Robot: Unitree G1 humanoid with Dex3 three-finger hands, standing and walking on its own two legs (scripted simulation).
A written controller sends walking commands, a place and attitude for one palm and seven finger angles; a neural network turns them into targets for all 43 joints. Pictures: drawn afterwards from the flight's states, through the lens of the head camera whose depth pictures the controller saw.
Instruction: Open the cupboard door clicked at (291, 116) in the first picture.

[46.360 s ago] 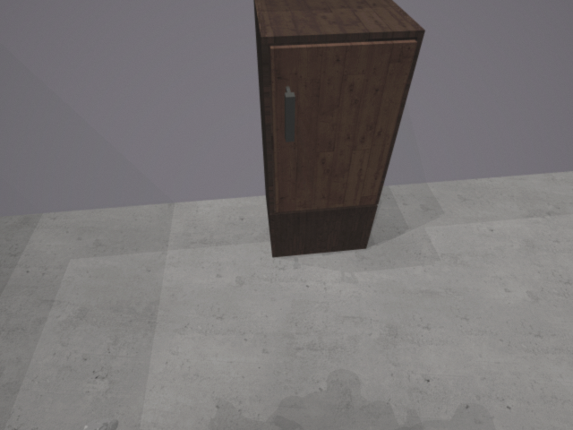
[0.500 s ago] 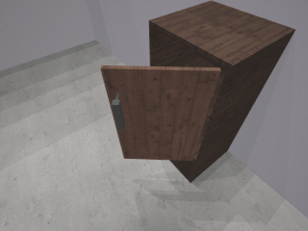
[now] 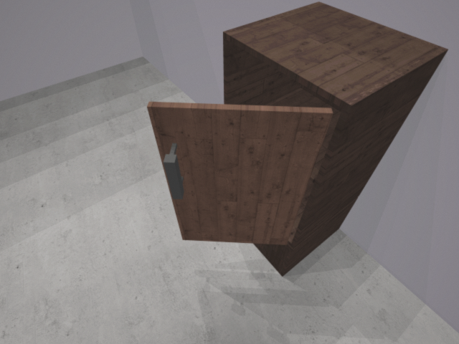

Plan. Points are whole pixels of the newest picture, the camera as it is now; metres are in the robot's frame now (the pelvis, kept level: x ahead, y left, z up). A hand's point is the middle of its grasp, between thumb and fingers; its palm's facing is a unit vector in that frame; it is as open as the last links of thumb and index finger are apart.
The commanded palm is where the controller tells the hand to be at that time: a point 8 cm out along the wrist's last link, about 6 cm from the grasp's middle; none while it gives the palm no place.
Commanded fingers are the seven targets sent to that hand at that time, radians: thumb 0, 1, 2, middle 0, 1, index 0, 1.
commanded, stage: look again from close up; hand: left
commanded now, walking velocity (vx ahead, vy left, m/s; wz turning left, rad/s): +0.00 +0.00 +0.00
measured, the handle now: (176, 171) +0.50 +0.17 -0.04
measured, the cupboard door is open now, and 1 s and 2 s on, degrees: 50 50 50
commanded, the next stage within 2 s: raise the hand with hooked fingers in 0.58 s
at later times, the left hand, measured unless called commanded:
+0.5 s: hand out of the picture +0.00 +0.16 -0.17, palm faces +0.03 -0.98 -0.20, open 7.4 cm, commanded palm none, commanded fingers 0.00 0.90 0.90 -0.20 -0.30 -0.20 -0.30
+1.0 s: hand (146, 287) +0.21 +0.16 -0.01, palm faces +0.04 -1.00 +0.02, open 8.0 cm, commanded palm +0.13 +0.23 -0.06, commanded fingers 0.00 0.50 0.73 -0.23 -0.56 -0.23 -0.56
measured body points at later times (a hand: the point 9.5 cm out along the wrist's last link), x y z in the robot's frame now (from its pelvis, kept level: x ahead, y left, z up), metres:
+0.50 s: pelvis +0.00 -0.01 +0.00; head +0.02 -0.01 +0.45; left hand +0.00 +0.21 -0.16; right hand -0.01 -0.22 -0.17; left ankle -0.04 +0.10 -0.74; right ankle +0.00 -0.10 -0.74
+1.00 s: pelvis -0.03 -0.01 -0.04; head +0.00 -0.01 +0.41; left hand +0.20 +0.22 -0.01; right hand +0.16 -0.28 -0.10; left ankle -0.04 +0.11 -0.74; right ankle +0.00 -0.10 -0.74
